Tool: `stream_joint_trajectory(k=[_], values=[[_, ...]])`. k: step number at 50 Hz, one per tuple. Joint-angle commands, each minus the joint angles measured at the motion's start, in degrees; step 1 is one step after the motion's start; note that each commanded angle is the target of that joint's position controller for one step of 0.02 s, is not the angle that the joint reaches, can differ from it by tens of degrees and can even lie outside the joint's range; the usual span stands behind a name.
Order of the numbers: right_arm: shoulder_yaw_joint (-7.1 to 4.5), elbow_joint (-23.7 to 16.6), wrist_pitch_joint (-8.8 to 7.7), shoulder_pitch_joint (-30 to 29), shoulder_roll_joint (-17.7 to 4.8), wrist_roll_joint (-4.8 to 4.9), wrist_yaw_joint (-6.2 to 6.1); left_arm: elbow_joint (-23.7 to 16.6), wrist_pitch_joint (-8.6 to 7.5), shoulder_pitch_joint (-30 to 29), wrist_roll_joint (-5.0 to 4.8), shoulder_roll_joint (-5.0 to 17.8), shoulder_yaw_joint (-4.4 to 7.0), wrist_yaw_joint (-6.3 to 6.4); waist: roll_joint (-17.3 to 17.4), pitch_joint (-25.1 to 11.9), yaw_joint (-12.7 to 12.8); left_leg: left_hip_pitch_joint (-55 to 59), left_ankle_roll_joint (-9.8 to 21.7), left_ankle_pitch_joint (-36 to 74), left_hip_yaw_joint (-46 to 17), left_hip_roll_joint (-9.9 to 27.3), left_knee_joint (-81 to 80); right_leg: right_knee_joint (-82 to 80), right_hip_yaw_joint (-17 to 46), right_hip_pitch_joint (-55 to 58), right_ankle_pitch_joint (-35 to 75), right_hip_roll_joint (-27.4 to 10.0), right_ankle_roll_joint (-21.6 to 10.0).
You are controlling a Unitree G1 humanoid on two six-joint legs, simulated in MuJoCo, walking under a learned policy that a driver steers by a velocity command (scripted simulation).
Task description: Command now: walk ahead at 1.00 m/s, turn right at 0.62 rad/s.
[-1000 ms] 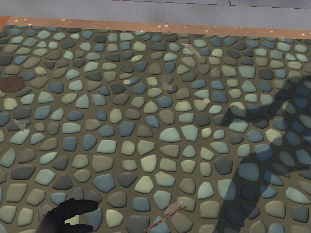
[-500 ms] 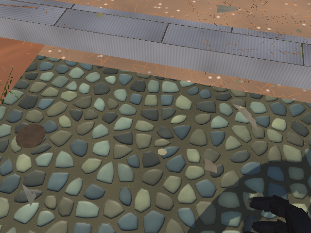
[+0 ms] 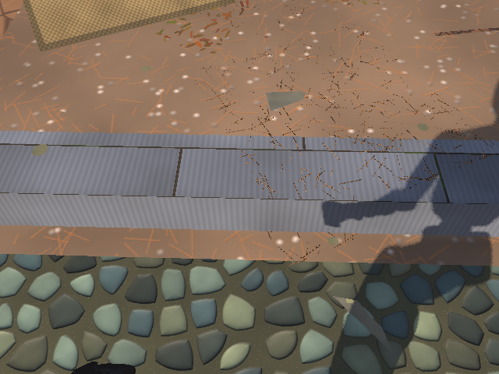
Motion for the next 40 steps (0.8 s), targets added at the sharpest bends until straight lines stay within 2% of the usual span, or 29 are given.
stream_joint_trajectory(k=[1, 2, 3, 4, 6, 8, 10, 12, 15, 17, 18, 19, 20, 21, 22, 23, 24, 25, 26, 27, 29, 32, 34, 35, 36, 37, 38, 39, 40], values=[[-0.34, -10.33, -1.57, 0.45, -3.09, 2.13, 1.34, 5.44, 2.14, 26.34, 0.88, 19.50, 7.10, 1.76, -20.42, -19.60, 6.16, -54.36, -2.15, -4.61, -6.83, -3.98, 66.79, -8.04, 50.76, 59.49, -18.85, -20.95, -18.00], [-0.23, -12.70, -2.82, -7.61, -7.32, 1.63, 0.89, 4.10, 2.38, 23.69, -0.01, 16.81, 7.42, 1.67, -6.74, -18.21, 8.71, -62.02, -0.04, 1.08, -14.65, -0.63, 66.70, -15.74, 56.13, 58.23, -19.38, -20.05, -16.60], [-0.13, -14.28, -3.66, -13.05, -8.26, 1.18, 0.93, 4.81, 2.10, 22.28, -0.61, 14.16, 7.00, 1.89, 0.27, -10.58, 7.88, -61.83, 0.62, 5.11, -15.58, 2.61, 60.58, -17.01, 48.23, 49.29, -15.04, -18.34, -13.58], [0.24, -14.85, -3.94, -14.24, -7.16, 0.72, 0.97, 5.74, 1.94, 21.38, -0.61, 11.40, 6.50, 1.98, 5.20, -5.50, 4.74, -58.21, 0.58, 6.02, -14.86, 4.58, 54.32, -18.27, 42.53, 39.32, -8.87, -15.95, -11.05], [0.79, -16.23, -1.76, -15.09, -5.75, -1.33, 1.44, 5.94, 1.06, 19.16, -0.93, 8.49, 5.29, 2.66, 4.96, -0.94, 0.12, -51.92, -1.63, 4.11, -14.65, 6.54, 48.13, -19.49, 34.57, 25.38, -1.86, -10.98, -9.14], [1.22, -18.29, 0.22, -17.09, -4.92, -2.03, 1.99, 5.48, -0.18, 18.93, -1.72, 9.50, 5.34, 2.47, 3.11, 1.43, -1.22, -49.55, -3.60, 1.34, -13.07, 7.77, 39.65, -21.92, 31.07, 16.96, -2.80, -8.26, -9.05], [1.94, -22.33, 0.61, -25.36, -4.50, -1.49, 2.55, 4.68, -0.99, 19.02, -1.48, 11.28, 5.91, 2.20, 1.23, 5.15, 0.19, -47.62, -5.19, 8.78, -10.04, 7.34, 28.07, -25.50, 29.56, 9.72, -0.35, -6.13, -8.84], [2.63, -24.42, 0.21, -30.70, -3.60, -0.36, 3.16, 4.53, -1.27, 20.12, -1.61, 11.88, 6.60, 1.65, -0.23, 5.64, 2.54, -41.91, -5.18, 21.48, -8.85, 5.78, 15.58, -25.82, 26.98, 7.69, 5.93, -3.60, -5.84], [2.30, -25.45, -0.07, -33.09, -4.81, 0.67, 2.78, 4.87, -1.31, 23.10, -2.54, 13.14, 7.36, 1.12, -2.07, 2.27, 5.63, -35.66, -3.50, 31.28, -8.70, 2.92, 6.31, -23.65, 27.85, 14.70, 17.47, -4.82, -2.43], [1.66, -25.52, -0.26, -31.93, -6.76, 0.60, 2.05, 4.79, -1.03, 23.36, -2.47, 13.86, 7.61, 1.78, -2.76, 0.16, 5.03, -32.49, -2.54, 28.90, -9.94, 1.49, 0.79, -17.53, 28.73, 21.93, 26.29, -5.36, -0.16], [0.75, -24.46, -0.45, -28.25, -8.95, 0.56, 1.44, 4.59, -0.99, 23.10, -2.13, 15.02, 7.86, 2.02, -2.91, -3.10, 3.37, -28.13, -1.95, 25.27, -10.14, 0.18, 0.16, -11.13, 28.94, 25.06, 34.35, -5.42, 1.17], [-0.36, -22.43, -0.84, -20.61, -11.28, 0.72, 0.70, 4.15, -0.95, 21.66, -1.64, 16.90, 8.18, 1.97, -2.99, -8.28, -0.82, -20.25, -1.45, 20.58, -10.12, -0.21, 0.73, -0.70, 28.72, 25.62, 38.13, -4.95, 2.34], [-1.53, -19.85, -0.97, -9.52, -13.80, 0.63, -0.38, 3.15, -1.31, 18.37, -1.29, 16.62, 7.99, 1.76, -2.96, -13.38, -7.37, -8.02, -0.96, 16.54, -11.82, 3.14, 2.21, 13.00, 27.88, 19.58, 33.78, -2.95, 3.44], [-2.75, -18.02, -1.02, 2.41, -17.31, -1.17, -1.61, 1.08, -1.76, 16.90, -0.98, 8.92, 5.81, 1.77, 4.63, -20.98, -10.74, 4.96, 0.18, -1.02, -23.34, 15.68, 2.67, 31.95, 24.02, 10.21, 6.69, 0.05, 3.00], [-3.72, -18.50, -0.85, -2.81, -21.25, -2.52, -0.94, -2.79, -1.42, 24.66, -4.47, 3.36, 3.83, 2.11, 27.66, -29.46, -2.03, 14.03, 6.88, -8.41, -57.02, 30.85, -8.81, 46.69, 17.28, -5.48, -23.91, 5.36, 4.72], [-3.58, -20.08, -0.30, -8.88, -15.35, -1.85, -0.18, -0.56, -0.11, 21.63, -2.52, 8.63, 3.80, 3.05, 15.23, -21.52, -1.91, 6.36, 6.49, -18.55, -54.97, 27.42, -11.22, 48.55, 15.67, -11.07, -18.25, -1.83, 3.46], [-2.16, -20.38, -0.09, -12.07, -9.65, -1.29, 0.04, -0.47, 0.55, 16.32, -1.33, 10.29, 4.27, 2.54, 7.29, -13.82, -2.80, -1.49, 5.72, -13.57, -43.68, 24.17, -11.03, 45.65, 14.13, -11.18, -13.31, -4.16, 3.92], [-1.64, -19.10, 0.03, -12.42, -7.56, -1.49, 0.16, -0.79, 1.02, 13.60, -0.89, 9.70, 4.21, 1.90, 2.00, -8.64, -2.33, -8.05, 5.35, -0.61, -35.49, 21.94, -12.09, 43.71, 13.32, -9.94, -11.47, -5.86, 4.65], [-1.34, -17.36, -0.25, -10.76, -7.23, -1.40, -0.04, -2.24, 1.47, 10.53, 0.31, 8.43, 3.97, 1.13, 1.76, -6.01, -1.81, -11.86, 4.96, 8.51, -29.15, 20.22, -12.56, 42.53, 13.31, -9.76, -11.17, -7.48, 4.87], [-1.13, -15.69, -0.67, -9.33, -6.72, -1.13, 0.19, -3.13, 2.36, 10.33, 0.74, 6.63, 3.52, 0.48, 3.35, -4.51, -0.59, -14.69, 4.44, 14.23, -24.39, 19.75, -12.89, 42.78, 12.68, -9.32, -11.39, -8.34, 5.25], [-0.91, -13.72, -1.68, -8.60, -5.65, 0.50, 1.24, -5.75, 3.54, 7.20, 0.58, 4.33, 2.56, -0.14, 4.56, -2.69, 1.05, -17.18, 3.07, 26.35, -16.21, 18.75, -14.05, 41.77, 11.42, -11.15, -10.35, -9.80, 5.30], [-1.20, -13.71, -2.52, -11.71, -6.91, 0.91, 1.61, -10.14, 4.00, 2.45, 0.35, 4.51, 1.85, -1.05, 6.37, -1.00, 3.40, -21.24, 1.82, 36.79, -5.52, 16.64, -16.38, 34.37, 9.49, -10.19, -3.36, -9.97, 5.42], [-1.39, -13.86, -2.54, -13.43, -8.30, 0.86, 1.46, -11.71, 4.17, -0.96, 0.05, 4.42, 1.18, -1.62, 5.19, 0.28, 3.78, -22.55, 0.63, 41.71, 0.58, 14.23, -17.08, 24.14, 6.15, -5.93, 1.52, -8.62, 4.93], [-1.43, -13.88, -2.43, -13.17, -8.86, 0.54, 1.65, -12.19, 4.25, -2.32, 0.01, 4.69, 0.97, -1.97, 3.74, 1.40, 3.58, -22.77, -0.26, 47.70, 3.32, 13.42, -16.86, 19.52, 3.32, -3.15, 2.62, -7.11, 4.17], [-1.51, -13.28, -2.34, -11.19, -9.92, 0.22, 1.66, -11.74, 4.64, -1.70, 0.51, 3.92, 0.68, -1.66, 4.32, 0.66, 3.65, -21.47, -0.39, 62.05, 4.36, 14.01, -14.31, 19.23, 1.03, 0.71, -1.06, -4.93, 3.28], [-1.56, -13.26, -2.49, -10.55, -11.29, 0.27, 1.41, -11.24, 4.94, 1.96, 1.16, 3.98, 0.67, -1.01, 5.45, -1.97, 5.75, -19.15, -0.16, 78.46, 4.20, 15.31, -11.28, 19.66, -0.11, 4.70, -3.00, -3.08, 1.95], [-1.64, -13.24, -2.49, -10.62, -12.65, 0.57, 1.23, -10.02, 4.91, 5.12, 1.28, 4.83, 0.96, -0.37, 6.87, -3.34, 7.41, -18.32, 0.19, 86.10, 3.74, 16.11, -7.73, 17.33, 1.25, 9.27, -3.12, -2.07, 0.91], [-1.51, -13.56, -1.99, -13.00, -13.37, 0.96, 1.40, -8.22, 4.44, 11.89, 1.12, 6.92, 1.82, 0.58, 7.67, -7.15, 11.83, -18.54, 1.68, 92.04, 2.25, 17.38, 0.20, 15.14, 3.14, 17.74, -2.25, -1.34, -0.83], [-1.89, -14.35, -0.33, -14.15, -15.22, 1.77, 1.64, -6.21, 4.10, 19.00, 1.16, 9.18, 3.04, 1.22, 6.82, -10.36, 14.95, -20.18, 3.74, 85.71, 1.42, 16.49, 11.96, 5.40, 3.29, 26.87, -5.95, 0.16, -0.96]])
